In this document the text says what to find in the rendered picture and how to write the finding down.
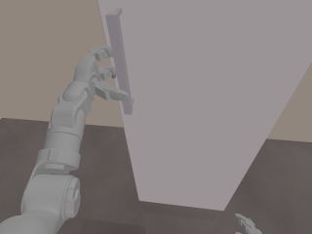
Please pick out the robot left hand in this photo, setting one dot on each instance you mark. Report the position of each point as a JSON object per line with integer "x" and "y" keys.
{"x": 87, "y": 71}

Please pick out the left robot upper arm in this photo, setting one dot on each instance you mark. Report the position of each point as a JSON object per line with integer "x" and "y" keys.
{"x": 48, "y": 202}

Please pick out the left robot forearm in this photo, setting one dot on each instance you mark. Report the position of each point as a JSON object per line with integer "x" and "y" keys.
{"x": 60, "y": 152}

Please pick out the handle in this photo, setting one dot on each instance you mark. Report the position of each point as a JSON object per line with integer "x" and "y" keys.
{"x": 118, "y": 52}

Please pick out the robot right hand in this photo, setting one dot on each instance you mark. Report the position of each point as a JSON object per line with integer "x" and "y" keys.
{"x": 247, "y": 225}

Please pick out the fridge door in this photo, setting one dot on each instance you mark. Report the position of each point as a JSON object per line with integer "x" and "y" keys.
{"x": 209, "y": 79}

